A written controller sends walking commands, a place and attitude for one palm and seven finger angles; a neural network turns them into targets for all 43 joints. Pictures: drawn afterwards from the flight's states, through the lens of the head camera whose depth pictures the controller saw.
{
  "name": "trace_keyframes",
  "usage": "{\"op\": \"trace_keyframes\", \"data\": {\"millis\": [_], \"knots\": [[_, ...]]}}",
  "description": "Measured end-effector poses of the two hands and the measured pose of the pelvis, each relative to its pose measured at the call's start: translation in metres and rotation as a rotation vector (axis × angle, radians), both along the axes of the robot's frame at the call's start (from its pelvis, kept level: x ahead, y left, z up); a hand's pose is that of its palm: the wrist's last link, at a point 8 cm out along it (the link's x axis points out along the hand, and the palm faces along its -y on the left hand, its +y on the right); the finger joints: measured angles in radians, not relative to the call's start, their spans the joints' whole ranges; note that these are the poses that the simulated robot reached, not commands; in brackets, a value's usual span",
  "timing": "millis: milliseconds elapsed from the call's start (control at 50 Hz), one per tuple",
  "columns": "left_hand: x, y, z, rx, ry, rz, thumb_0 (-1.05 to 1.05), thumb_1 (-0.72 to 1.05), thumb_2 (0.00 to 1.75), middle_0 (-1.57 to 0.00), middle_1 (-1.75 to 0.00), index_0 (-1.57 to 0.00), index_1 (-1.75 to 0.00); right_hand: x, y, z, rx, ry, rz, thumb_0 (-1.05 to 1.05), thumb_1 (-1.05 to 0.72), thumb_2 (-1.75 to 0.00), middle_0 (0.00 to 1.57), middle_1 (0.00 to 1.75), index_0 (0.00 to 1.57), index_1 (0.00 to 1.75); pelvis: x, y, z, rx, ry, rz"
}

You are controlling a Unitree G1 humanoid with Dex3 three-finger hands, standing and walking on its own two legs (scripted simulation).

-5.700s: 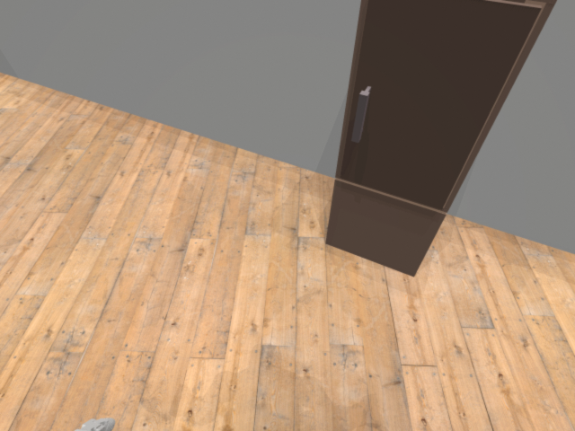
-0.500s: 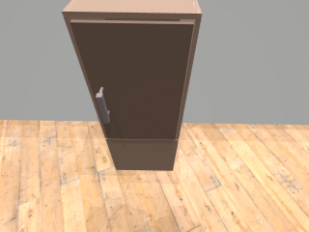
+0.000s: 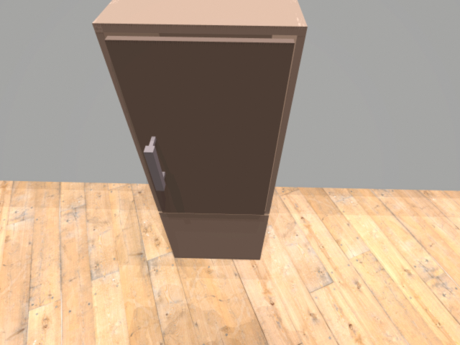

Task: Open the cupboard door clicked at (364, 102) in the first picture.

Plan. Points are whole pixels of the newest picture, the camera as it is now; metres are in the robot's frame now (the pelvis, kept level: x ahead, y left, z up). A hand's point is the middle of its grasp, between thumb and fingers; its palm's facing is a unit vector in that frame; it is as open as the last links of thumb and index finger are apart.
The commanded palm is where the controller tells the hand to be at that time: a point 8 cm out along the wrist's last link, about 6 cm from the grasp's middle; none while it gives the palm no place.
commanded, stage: look again from close up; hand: left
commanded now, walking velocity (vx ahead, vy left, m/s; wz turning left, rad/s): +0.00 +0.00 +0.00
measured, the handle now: (157, 164) +0.55 +0.23 -0.07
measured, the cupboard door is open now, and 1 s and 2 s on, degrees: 0 0 0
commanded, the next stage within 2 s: shuffle to correct the standing spot in 0.54 s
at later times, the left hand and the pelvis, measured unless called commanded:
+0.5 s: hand out of the picture +0.02 +0.26 -0.17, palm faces +0.02 -0.97 -0.24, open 7.4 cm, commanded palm none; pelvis -0.04 +0.05 -0.01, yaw +0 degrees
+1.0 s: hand out of the picture -0.17 +0.20 -0.18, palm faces +0.11 -0.98 -0.15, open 7.4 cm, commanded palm none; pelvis -0.07 +0.05 +0.00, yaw +1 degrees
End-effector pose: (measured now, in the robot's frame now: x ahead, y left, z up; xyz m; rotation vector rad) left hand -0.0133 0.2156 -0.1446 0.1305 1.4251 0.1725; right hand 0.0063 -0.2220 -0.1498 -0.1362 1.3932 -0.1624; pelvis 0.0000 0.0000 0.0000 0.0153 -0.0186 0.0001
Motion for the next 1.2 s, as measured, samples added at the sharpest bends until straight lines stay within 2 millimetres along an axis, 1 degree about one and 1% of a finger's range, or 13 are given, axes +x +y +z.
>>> {"op": "trace_keyframes", "data": {"millis": [80, 200, 300, 400, 540, 700, 780, 880, 1000, 1060, 1100, 1140, 1200], "knots": [[0.011, 0.012, 0.003, 0.024, -0.047, -0.037, 0.01, 0.91, 0.9, -0.2, -0.3, -0.2, -0.3, 0.009, -0.005, -0.002, -0.005, -0.051, 0.021, 0.01, -0.93, -0.9, 0.2, 0.3, 0.2, 0.3, -0.002, 0.003, -0.004, -0.01, 0.018, 0.01], [0.029, 0.043, 0.003, 0.078, -0.154, -0.042, 0.01, 0.91, 0.9, -0.2, -0.3, -0.2, -0.3, 0.034, -0.009, 0.002, -0.052, -0.156, 0.035, 0.01, -0.92, -0.9, 0.2, 0.3, 0.2, 0.3, -0.006, 0.015, -0.011, -0.014, 0.003, 0.014], [0.037, 0.063, 0.001, 0.078, -0.205, -0.056, 0.01, 0.91, 0.9, -0.2, -0.3, -0.2, -0.3, 0.054, -0.001, 0.015, -0.083, -0.255, 0.051, 0.01, -0.91, -0.9, 0.2, 0.3, 0.2, 0.3, -0.015, 0.029, -0.012, -0.013, -0.021, 0.0], [0.036, 0.079, 0.003, 0.069, -0.243, -0.072, 0.01, 0.91, 0.9, -0.2, -0.3, -0.2, -0.3, 0.056, 0.011, 0.026, -0.09, -0.31, 0.074, 0.01, -0.91, -0.9, 0.2, 0.3, 0.2, 0.3, -0.03, 0.041, -0.011, -0.026, -0.032, -0.003], [0.012, 0.092, 0.004, 0.053, -0.225, -0.078, 0.01, 0.91, 0.9, -0.2, -0.3, -0.2, -0.3, 0.029, 0.029, 0.029, -0.077, -0.287, 0.086, 0.01, -0.91, -0.9, 0.2, 0.3, 0.2, 0.3, -0.049, 0.055, -0.006, -0.031, -0.03, 0.001], [-0.044, 0.094, -0.001, 0.039, -0.107, -0.054, 0.01, 0.91, 0.9, -0.2, -0.3, -0.2, -0.3, -0.026, 0.041, 0.019, -0.053, -0.163, 0.05, 0.01, -0.91, -0.9, 0.2, 0.3, 0.2, 0.3, -0.065, 0.063, -0.003, -0.03, -0.023, 0.004], [-0.079, 0.085, -0.001, 0.019, -0.023, -0.032, 0.01, 0.91, 0.9, -0.2, -0.3, -0.19, -0.3, -0.054, 0.045, 0.014, -0.035, -0.09, 0.019, 0.01, -0.91, -0.9, 0.2, 0.3, 0.2, 0.3, -0.069, 0.062, -0.002, -0.03, -0.021, 0.004], [-0.124, 0.063, 0.001, -0.012, 0.072, 0.016, 0.01, 0.91, 0.9, -0.2, -0.3, -0.19, -0.3, -0.081, 0.045, 0.007, -0.015, -0.017, -0.007, 0.01, -0.91, -0.9, 0.2, 0.3, 0.2, 0.3, -0.073, 0.054, -0.001, -0.03, -0.023, 0.008], [-0.167, 0.035, -0.003, -0.053, 0.156, 0.096, 0.01, 0.91, 0.9, -0.2, -0.3, -0.2, -0.3, -0.089, 0.042, 0.005, -0.013, 0.004, -0.016, 0.01, -0.91, -0.9, 0.2, 0.3, 0.2, 0.3, -0.073, 0.048, -0.004, -0.033, -0.018, 0.014], [-0.169, 0.028, -0.013, -0.09, 0.183, 0.098, 0.01, 0.91, 0.9, -0.2, -0.3, -0.2, -0.3, -0.085, 0.046, 0.001, -0.026, -0.035, -0.026, 0.01, -0.91, -0.9, 0.2, 0.3, 0.2, 0.3, -0.068, 0.053, -0.012, -0.05, -0.014, 0.017], [-0.161, 0.026, -0.019, -0.109, 0.184, 0.081, 0.01, 0.91, 0.9, -0.2, -0.3, -0.2, -0.3, -0.085, 0.05, -0.001, -0.032, -0.052, -0.036, 0.01, -0.91, -0.9, 0.2, 0.3, 0.2, 0.3, -0.068, 0.054, -0.015, -0.041, -0.017, 0.005], [-0.142, 0.026, -0.018, -0.115, 0.162, 0.046, 0.01, 0.91, 0.9, -0.2, -0.3, -0.2, -0.3, -0.09, 0.053, -0.001, -0.024, -0.056, -0.057, 0.0, -0.91, -0.9, 0.2, 0.3, 0.2, 0.3, -0.067, 0.053, -0.013, -0.028, -0.017, -0.017], [-0.102, 0.028, -0.011, -0.099, 0.069, 0.013, 0.01, 0.91, 0.9, -0.2, -0.3, -0.2, -0.3, -0.097, 0.057, 0.002, -0.001, -0.036, -0.072, 0.0, -0.91, -0.9, 0.2, 0.3, 0.2, 0.3, -0.064, 0.049, -0.006, -0.023, -0.006, -0.024]]}}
